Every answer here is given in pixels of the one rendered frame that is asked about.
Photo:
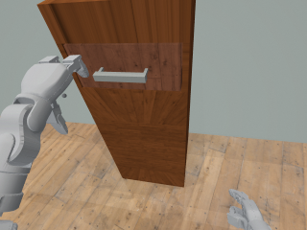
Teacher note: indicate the right robot forearm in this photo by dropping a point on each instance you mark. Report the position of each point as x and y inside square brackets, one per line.
[258, 224]

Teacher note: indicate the handle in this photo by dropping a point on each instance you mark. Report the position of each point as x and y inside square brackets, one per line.
[137, 77]

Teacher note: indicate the left robot hand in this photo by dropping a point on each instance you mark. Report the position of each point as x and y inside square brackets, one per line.
[48, 79]

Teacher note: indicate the cabinet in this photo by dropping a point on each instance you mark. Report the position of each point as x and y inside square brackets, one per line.
[145, 131]

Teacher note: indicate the right robot hand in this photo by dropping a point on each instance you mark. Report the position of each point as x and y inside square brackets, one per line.
[241, 217]

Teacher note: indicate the left robot forearm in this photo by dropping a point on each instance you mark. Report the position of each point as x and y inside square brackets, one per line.
[21, 125]

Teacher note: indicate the drawer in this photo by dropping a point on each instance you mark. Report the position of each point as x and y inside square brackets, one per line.
[163, 60]

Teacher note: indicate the left robot upper arm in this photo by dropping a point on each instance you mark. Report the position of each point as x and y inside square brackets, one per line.
[7, 224]

